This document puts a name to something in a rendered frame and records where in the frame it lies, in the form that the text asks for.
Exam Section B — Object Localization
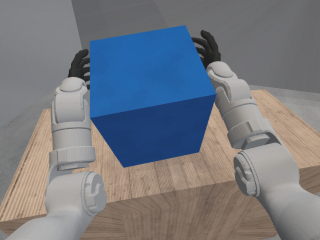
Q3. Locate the left robot upper arm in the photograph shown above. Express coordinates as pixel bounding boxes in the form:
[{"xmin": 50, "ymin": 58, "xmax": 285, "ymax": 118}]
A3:
[{"xmin": 5, "ymin": 170, "xmax": 107, "ymax": 240}]

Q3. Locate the robot right forearm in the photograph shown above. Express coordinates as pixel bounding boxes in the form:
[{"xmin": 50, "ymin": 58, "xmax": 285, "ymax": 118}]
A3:
[{"xmin": 206, "ymin": 61, "xmax": 300, "ymax": 181}]

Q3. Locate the pedestal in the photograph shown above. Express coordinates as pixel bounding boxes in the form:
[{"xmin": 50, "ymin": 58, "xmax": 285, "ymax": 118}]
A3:
[{"xmin": 0, "ymin": 89, "xmax": 320, "ymax": 240}]

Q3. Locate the left robot hand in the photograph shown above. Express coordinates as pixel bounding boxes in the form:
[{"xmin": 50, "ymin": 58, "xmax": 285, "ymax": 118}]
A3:
[{"xmin": 67, "ymin": 49, "xmax": 90, "ymax": 90}]

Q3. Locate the carton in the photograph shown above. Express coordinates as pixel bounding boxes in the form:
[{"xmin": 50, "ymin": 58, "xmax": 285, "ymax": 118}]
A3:
[{"xmin": 90, "ymin": 25, "xmax": 217, "ymax": 168}]

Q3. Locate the right robot hand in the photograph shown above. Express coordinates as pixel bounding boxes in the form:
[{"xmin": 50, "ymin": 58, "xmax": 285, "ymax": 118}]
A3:
[{"xmin": 191, "ymin": 30, "xmax": 221, "ymax": 70}]

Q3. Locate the right robot upper arm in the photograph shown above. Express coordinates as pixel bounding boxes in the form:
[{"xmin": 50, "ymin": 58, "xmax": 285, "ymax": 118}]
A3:
[{"xmin": 233, "ymin": 142, "xmax": 320, "ymax": 240}]

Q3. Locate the robot left forearm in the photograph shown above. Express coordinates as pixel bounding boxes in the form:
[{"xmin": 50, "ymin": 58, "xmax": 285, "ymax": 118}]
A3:
[{"xmin": 44, "ymin": 77, "xmax": 96, "ymax": 212}]

